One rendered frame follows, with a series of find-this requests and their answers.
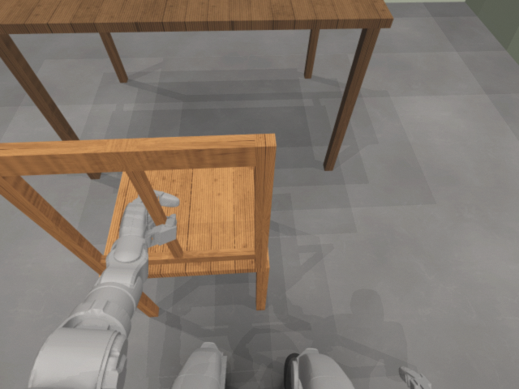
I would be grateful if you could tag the table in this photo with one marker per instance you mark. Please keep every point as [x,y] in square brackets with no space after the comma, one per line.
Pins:
[106,16]

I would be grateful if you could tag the right robot hand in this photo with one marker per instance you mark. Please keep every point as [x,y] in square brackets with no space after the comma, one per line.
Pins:
[413,380]

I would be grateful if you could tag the robot thigh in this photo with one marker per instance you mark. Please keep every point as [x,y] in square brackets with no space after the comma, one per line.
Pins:
[318,371]
[205,368]

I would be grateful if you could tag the chair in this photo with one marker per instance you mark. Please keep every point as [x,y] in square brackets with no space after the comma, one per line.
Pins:
[223,183]

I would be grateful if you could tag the robot left thigh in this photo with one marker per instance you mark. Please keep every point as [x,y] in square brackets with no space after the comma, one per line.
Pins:
[205,368]

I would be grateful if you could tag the robot right thigh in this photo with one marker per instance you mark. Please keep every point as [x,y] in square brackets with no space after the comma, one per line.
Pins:
[318,371]

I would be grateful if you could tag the left robot forearm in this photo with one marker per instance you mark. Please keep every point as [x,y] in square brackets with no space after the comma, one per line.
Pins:
[113,299]

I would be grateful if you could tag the left robot upper arm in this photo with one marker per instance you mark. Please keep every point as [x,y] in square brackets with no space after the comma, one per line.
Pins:
[79,358]

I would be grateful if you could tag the left robot hand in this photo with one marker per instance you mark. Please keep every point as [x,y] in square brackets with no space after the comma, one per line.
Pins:
[137,221]

